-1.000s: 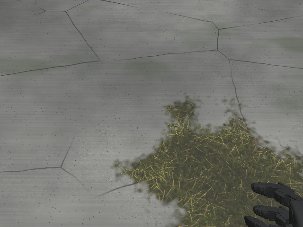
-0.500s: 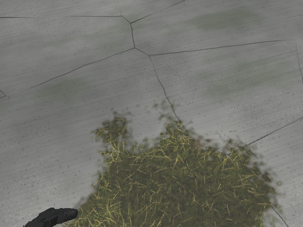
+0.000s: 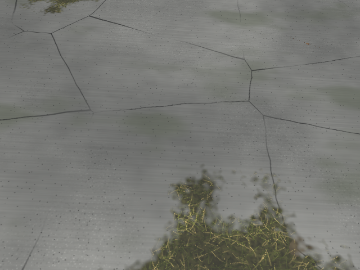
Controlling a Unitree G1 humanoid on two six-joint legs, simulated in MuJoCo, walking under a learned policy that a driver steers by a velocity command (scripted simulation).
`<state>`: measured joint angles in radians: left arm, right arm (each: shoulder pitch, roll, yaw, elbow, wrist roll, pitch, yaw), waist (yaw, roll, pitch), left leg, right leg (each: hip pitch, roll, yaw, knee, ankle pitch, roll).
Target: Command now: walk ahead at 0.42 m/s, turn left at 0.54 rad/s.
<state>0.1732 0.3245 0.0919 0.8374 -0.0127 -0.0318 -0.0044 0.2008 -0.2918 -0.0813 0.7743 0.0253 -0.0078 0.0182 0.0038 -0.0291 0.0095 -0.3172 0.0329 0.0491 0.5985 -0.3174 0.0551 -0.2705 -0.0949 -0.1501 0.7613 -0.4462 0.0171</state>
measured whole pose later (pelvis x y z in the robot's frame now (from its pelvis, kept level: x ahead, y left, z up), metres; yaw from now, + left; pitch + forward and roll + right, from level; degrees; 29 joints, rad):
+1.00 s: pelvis +0.34 +0.04 +0.01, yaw +5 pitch +1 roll +0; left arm 0.16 0.34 0.08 0.81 -0.02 0.05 0.01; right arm 0.11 -0.26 -0.05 0.68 -0.02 0.00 -0.04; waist 0.01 -0.02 0.07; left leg -0.27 0.04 0.07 0.43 -0.18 0.01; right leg -0.48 -0.01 0.00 0.97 -0.43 0.09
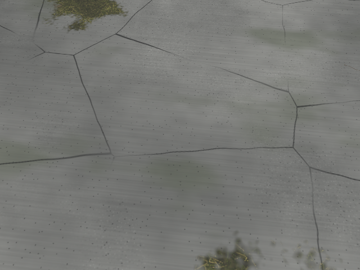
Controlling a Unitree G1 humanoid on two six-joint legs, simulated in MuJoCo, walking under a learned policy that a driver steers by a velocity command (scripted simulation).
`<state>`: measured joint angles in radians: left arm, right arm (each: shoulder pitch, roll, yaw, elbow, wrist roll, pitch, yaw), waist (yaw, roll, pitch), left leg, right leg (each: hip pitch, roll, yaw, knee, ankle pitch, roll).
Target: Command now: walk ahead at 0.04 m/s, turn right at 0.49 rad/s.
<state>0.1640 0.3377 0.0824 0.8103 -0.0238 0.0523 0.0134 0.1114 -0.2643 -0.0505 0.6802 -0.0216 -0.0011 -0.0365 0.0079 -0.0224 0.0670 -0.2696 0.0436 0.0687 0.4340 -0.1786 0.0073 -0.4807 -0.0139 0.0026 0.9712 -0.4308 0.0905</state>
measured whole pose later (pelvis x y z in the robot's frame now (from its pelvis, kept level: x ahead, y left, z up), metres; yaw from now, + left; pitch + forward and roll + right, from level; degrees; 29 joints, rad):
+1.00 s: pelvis +0.03 -0.01 -0.01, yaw -11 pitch +0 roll -2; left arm 0.19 0.31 0.08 0.77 0.01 0.01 0.03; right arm 0.14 -0.32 -0.05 0.69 0.02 0.02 -0.02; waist 0.00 0.04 0.05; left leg -0.31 -0.07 -0.20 0.60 -0.27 0.01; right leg -0.24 0.05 0.02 0.51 -0.28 -0.01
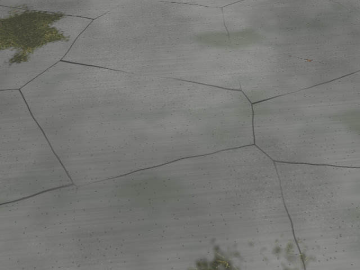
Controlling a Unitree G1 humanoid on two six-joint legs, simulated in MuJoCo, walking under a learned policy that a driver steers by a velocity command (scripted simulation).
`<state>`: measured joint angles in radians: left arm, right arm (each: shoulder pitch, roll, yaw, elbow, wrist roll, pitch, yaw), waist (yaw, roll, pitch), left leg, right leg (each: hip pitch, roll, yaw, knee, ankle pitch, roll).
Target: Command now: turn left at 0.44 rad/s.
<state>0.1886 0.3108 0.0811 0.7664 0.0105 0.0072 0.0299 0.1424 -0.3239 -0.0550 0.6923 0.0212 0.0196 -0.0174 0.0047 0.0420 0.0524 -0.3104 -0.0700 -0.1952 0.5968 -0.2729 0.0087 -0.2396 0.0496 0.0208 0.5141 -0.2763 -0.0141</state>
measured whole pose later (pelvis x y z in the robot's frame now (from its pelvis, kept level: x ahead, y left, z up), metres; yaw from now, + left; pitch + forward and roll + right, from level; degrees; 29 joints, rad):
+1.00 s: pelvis +0.03 +0.05 +0.00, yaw +11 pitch +1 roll +1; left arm 0.23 0.29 0.05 0.70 -0.03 0.00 0.02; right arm 0.26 -0.29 -0.06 0.67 -0.01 -0.04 -0.01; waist -0.02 -0.01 0.00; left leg -0.23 -0.04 0.02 0.55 -0.33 0.06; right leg -0.39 0.02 0.10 0.83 -0.46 -0.02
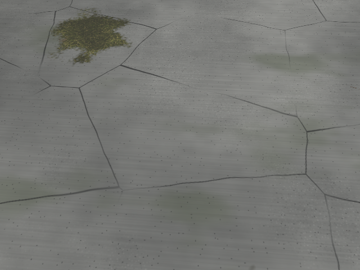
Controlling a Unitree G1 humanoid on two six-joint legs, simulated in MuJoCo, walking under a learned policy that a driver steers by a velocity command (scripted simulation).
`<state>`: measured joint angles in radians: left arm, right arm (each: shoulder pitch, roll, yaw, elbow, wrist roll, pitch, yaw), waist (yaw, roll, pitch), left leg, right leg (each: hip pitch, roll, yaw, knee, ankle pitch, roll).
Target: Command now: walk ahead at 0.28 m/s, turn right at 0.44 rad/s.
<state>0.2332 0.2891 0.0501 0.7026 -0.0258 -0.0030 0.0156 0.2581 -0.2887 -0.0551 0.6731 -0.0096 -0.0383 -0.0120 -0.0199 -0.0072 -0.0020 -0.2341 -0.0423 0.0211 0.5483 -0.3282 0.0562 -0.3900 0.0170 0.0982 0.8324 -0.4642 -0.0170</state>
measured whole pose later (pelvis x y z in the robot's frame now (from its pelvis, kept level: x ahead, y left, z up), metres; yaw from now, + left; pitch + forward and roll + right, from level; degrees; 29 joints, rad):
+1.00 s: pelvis +0.49 -0.16 +0.01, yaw -13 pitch +1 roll +1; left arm 0.21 0.30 0.02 0.66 0.02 -0.10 0.00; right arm 0.31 -0.28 -0.05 0.72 0.01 -0.07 0.02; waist -0.03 -0.03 0.04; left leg -0.23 -0.12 -0.06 0.35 -0.14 0.10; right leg -0.54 -0.05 0.07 1.06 -0.32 0.02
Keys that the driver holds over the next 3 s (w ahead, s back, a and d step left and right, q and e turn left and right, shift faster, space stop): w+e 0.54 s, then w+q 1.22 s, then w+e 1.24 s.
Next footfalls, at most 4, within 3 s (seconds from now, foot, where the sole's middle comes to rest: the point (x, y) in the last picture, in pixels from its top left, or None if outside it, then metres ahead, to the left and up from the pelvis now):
0.28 right None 0.20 -0.20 -0.77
0.78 left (217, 255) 0.56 -0.11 -0.77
1.26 right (275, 201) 0.79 -0.37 -0.77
1.78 left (201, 154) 1.04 -0.08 -0.77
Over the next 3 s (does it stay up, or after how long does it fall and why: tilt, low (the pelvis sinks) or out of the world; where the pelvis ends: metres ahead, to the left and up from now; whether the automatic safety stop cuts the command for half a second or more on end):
stays up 1.59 -0.14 0.01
